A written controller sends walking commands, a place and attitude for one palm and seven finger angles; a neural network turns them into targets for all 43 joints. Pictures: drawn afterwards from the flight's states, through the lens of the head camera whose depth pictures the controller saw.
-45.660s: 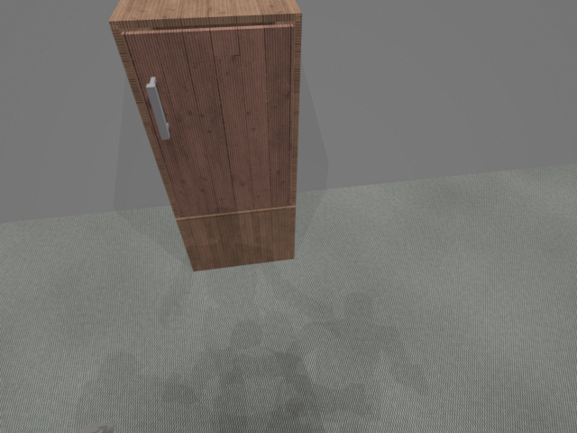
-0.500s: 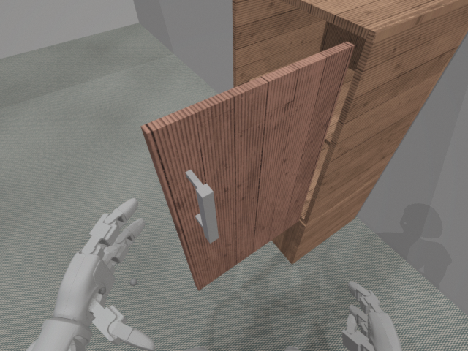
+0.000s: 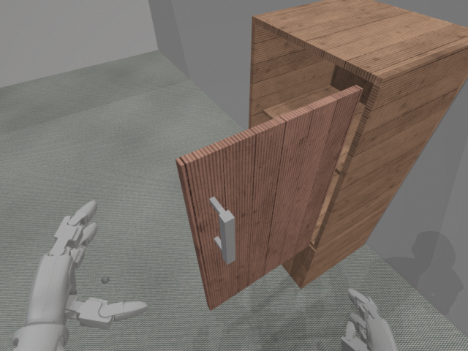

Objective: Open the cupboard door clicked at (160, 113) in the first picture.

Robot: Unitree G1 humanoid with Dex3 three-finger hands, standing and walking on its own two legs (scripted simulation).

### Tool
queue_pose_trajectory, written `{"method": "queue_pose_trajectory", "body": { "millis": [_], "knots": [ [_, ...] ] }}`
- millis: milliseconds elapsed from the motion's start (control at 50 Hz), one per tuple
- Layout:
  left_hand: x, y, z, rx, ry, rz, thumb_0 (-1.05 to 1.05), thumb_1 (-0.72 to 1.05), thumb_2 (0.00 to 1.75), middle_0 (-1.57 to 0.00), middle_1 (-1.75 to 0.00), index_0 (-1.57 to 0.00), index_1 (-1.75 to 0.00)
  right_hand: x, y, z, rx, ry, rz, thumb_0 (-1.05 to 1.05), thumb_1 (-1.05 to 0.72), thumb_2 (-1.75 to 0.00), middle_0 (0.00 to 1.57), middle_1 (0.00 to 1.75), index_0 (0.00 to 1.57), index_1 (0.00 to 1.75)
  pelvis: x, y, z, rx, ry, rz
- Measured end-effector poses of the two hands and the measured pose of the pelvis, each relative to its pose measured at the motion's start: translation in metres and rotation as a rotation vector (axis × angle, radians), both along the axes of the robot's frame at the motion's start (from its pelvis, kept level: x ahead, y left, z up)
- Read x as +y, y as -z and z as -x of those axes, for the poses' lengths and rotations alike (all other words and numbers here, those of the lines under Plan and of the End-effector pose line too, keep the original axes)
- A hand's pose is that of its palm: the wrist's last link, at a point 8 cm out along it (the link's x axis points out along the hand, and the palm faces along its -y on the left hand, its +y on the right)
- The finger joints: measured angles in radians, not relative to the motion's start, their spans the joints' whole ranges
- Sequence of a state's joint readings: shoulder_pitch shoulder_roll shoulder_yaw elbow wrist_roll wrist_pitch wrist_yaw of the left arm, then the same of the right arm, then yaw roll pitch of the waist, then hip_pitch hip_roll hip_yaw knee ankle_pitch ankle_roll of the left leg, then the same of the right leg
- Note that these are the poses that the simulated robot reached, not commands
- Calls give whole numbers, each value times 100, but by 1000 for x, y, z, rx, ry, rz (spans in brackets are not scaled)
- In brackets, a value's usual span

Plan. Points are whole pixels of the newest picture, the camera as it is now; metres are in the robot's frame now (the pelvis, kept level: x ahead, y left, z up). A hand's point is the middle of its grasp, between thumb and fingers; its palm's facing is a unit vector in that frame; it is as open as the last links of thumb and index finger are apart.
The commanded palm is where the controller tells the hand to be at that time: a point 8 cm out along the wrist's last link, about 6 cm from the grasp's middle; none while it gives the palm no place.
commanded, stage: draw the hand back to the body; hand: left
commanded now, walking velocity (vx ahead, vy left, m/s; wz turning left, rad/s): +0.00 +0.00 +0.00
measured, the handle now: (222, 231) +0.32 +0.06 +0.03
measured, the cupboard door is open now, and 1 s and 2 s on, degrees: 91 91 91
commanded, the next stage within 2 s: step back with the hand held close in 0.86 s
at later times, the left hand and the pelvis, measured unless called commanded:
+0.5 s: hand (54, 237) +0.20 +0.25 +0.17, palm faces +0.45 -0.79 -0.42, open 8.9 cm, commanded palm +0.15 +0.29 +0.19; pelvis +0.01 -0.01 +0.02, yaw -1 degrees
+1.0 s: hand (63, 247) +0.19 +0.23 +0.17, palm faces +0.44 -0.80 -0.41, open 7.4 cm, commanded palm +0.15 +0.27 +0.19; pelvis +0.00 -0.02 +0.02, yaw -2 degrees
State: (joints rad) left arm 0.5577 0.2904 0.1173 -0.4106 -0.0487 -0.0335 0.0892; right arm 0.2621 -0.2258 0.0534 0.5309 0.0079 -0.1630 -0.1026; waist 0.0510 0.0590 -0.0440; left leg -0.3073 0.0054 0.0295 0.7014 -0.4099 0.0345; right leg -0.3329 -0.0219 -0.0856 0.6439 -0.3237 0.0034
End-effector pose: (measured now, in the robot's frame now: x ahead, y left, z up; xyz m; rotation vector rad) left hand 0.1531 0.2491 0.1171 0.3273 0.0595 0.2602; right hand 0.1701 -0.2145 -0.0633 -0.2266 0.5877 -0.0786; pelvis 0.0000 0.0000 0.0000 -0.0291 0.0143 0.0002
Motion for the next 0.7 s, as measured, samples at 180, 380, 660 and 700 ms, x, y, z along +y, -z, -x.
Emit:
{"method": "queue_pose_trajectory", "body": {
  "millis": [180,380,660,700],
  "knots": [
    [19,-28,-7,-44,-80,-82,-1,8,55,-18,-30,-17,-30,4,-2,-6,45,-19,-6,1,-91,-90,20,30,21,30,2,-14,-10,-50,6,-9],
    [30,-60,-8,-129,-120,-153,0,42,69,-20,-30,-19,-30,-4,-8,-19,43,-19,-15,1,-91,-90,20,30,21,30,-3,-20,-14,-80,15,-13],
    [31,-74,-3,-181,-172,-167,1,82,87,-21,-30,-20,-30,-24,-7,-14,66,3,-13,1,-91,-90,20,30,20,30,-16,-23,-9,-101,19,-16],
    [28,-71,-3,-168,-165,-159,1,84,88,-21,-30,-20,-30,-27,-6,-11,71,9,-10,1,-91,-90,20,30,20,30,-18,-23,-8,-104,21,-16]
  ]
}}
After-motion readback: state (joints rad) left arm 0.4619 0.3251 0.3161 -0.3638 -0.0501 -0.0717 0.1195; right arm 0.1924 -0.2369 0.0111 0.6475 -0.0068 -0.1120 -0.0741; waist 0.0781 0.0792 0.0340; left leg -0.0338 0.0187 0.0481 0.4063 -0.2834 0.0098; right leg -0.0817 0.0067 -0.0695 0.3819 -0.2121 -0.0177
